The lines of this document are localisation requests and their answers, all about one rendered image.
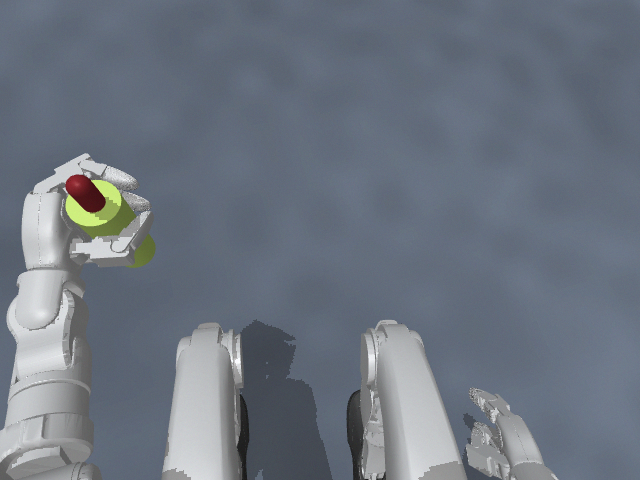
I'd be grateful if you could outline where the right robot foot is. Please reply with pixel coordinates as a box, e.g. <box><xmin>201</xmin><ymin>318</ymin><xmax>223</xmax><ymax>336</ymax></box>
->
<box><xmin>347</xmin><ymin>390</ymin><xmax>386</xmax><ymax>480</ymax></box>

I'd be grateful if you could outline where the left robot hand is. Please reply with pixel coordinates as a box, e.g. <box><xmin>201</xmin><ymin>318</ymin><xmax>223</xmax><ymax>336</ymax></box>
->
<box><xmin>21</xmin><ymin>153</ymin><xmax>154</xmax><ymax>276</ymax></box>

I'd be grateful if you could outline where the bottle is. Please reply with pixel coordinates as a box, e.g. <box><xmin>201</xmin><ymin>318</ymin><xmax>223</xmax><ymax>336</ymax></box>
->
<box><xmin>65</xmin><ymin>175</ymin><xmax>156</xmax><ymax>268</ymax></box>

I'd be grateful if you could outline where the right robot arm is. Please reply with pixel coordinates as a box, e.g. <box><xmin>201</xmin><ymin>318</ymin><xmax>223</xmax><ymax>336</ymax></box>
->
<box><xmin>509</xmin><ymin>462</ymin><xmax>558</xmax><ymax>480</ymax></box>

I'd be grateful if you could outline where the left robot arm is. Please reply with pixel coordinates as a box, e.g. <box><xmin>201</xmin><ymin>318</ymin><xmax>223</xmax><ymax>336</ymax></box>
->
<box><xmin>0</xmin><ymin>267</ymin><xmax>102</xmax><ymax>480</ymax></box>

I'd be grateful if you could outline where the right robot hand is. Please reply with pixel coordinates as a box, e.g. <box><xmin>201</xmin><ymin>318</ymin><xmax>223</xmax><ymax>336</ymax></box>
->
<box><xmin>466</xmin><ymin>388</ymin><xmax>545</xmax><ymax>480</ymax></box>

